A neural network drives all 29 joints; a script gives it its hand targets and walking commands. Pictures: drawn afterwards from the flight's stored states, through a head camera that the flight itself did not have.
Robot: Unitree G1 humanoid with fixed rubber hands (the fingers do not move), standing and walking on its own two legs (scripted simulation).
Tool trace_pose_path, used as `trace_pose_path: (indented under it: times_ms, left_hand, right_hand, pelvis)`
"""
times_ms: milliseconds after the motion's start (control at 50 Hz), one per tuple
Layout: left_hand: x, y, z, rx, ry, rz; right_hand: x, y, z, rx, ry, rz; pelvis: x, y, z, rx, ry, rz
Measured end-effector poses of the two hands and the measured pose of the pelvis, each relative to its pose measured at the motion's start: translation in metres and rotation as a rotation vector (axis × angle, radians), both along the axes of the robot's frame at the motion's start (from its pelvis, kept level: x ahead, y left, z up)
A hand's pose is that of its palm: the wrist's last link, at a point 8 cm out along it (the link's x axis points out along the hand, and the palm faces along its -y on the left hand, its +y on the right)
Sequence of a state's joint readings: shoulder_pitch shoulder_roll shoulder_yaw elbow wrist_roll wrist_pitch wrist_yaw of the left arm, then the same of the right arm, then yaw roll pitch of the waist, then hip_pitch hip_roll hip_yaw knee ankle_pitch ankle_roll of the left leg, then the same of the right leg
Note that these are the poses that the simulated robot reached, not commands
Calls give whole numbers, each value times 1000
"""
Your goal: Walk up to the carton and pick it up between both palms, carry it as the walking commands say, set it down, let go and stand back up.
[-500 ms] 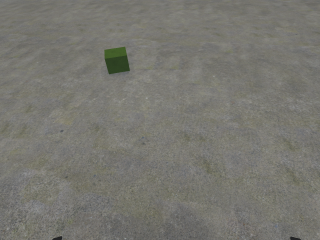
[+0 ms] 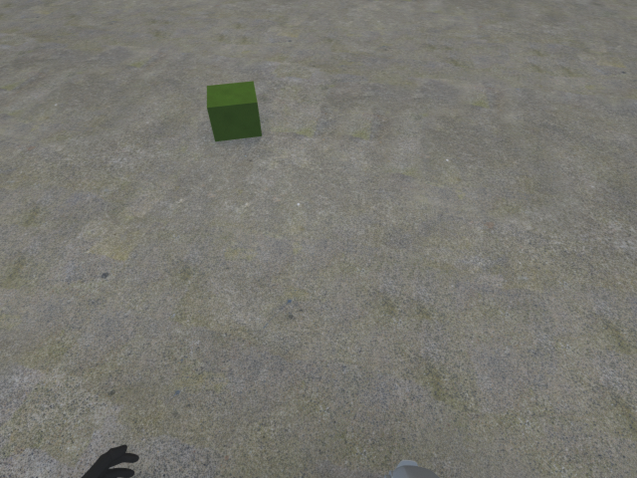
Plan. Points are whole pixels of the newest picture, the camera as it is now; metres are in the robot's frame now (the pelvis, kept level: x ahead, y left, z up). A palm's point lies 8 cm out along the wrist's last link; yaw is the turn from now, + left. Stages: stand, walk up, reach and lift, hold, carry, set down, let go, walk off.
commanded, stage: walk up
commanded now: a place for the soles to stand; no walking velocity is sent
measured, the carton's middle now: (234, 111) +2.04 +0.52 -0.64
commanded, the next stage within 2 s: none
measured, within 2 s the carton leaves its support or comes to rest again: neither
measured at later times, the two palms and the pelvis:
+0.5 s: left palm (96, 346) +0.33 +0.37 -0.06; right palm (515, 327) +0.37 -0.27 -0.07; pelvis +0.25 +0.04 +0.01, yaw +2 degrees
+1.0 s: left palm (145, 228) +0.56 +0.36 -0.04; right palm (475, 233) +0.58 -0.27 -0.08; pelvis +0.47 +0.02 +0.01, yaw +6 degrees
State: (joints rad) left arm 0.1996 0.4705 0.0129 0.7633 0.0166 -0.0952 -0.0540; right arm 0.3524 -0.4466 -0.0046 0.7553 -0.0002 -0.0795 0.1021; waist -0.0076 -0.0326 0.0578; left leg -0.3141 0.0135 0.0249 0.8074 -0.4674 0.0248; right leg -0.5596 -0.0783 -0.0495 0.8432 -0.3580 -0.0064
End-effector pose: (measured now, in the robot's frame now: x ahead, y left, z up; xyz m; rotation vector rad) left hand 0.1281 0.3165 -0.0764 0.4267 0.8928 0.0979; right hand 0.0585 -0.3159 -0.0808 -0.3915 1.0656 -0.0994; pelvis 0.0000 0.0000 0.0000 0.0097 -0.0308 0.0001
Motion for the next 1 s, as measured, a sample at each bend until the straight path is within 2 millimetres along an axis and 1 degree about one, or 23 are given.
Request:
trace_pose_path:
  times_ms: [60, 120, 200, 280, 340, 380, 460, 500, 540, 600, 640, 680, 760, 840, 920, 960, 1000]
  left_hand:
    - [37, -10, 7, 24, -13, 1]
    - [64, -15, 22, 39, -42, 15]
    - [82, -8, 43, 75, -29, 51]
    - [94, 2, 52, 96, 23, 66]
    - [112, 11, 51, 94, 51, 70]
    - [130, 18, 48, 86, 56, 70]
    - [177, 38, 30, 55, 51, 70]
    - [205, 51, 15, 40, 41, 64]
    - [234, 60, 1, 22, 25, 65]
    - [268, 62, -3, -9, 6, 62]
    - [285, 62, -4, -20, 8, 60]
    - [297, 63, -4, -23, 17, 66]
    - [323, 63, -1, -10, 35, 78]
    - [361, 55, 6, 15, 27, 81]
    - [406, 42, 15, 44, 0, 84]
    - [421, 39, 24, 54, -15, 96]
    - [430, 40, 36, 71, -11, 111]
  right_hand:
    - [39, -9, -9, 24, -18, 1]
    - [81, -11, -8, 48, -33, 19]
    - [139, -10, 1, 61, -71, 56]
    - [192, -3, 8, 69, -110, 71]
    - [224, 6, 12, 69, -120, 74]
    - [244, 13, 15, 65, -119, 76]
    - [289, 33, 16, 40, -121, 77]
    - [312, 42, 11, 18, -128, 73]
    - [328, 53, 5, -1, -117, 69]
    - [341, 66, 8, 1, -82, 59]
    - [349, 68, 12, -7, -61, 55]
    - [360, 67, 13, -16, -43, 57]
    - [389, 64, 10, -8, -30, 63]
    - [428, 57, 1, 17, -40, 63]
    - [479, 45, -10, 48, -66, 68]
    - [503, 45, -8, 64, -74, 81]
    - [526, 44, -4, 73, -81, 94]
  pelvis:
    - [35, -12, -3, 8, 30, -1]
    - [65, -21, 4, 15, 49, 21]
    - [103, -21, 17, 30, 48, 50]
    - [137, -14, 25, 28, 34, 48]
    - [164, -5, 28, 21, 25, 45]
    - [184, 3, 27, 12, 25, 44]
    - [228, 24, 19, -16, 40, 41]
    - [253, 39, 8, -35, 44, 37]
    - [272, 50, -2, -32, 33, 46]
    - [294, 55, 2, -28, 21, 52]
    - [309, 57, 5, -28, 15, 53]
    - [323, 58, 6, -22, 4, 59]
    - [355, 56, 7, -6, -12, 67]
    - [392, 46, 6, 11, -7, 67]
    - [436, 30, 1, 26, 24, 70]
    - [454, 25, 6, 33, 31, 86]
    - [472, 23, 13, 41, 33, 99]
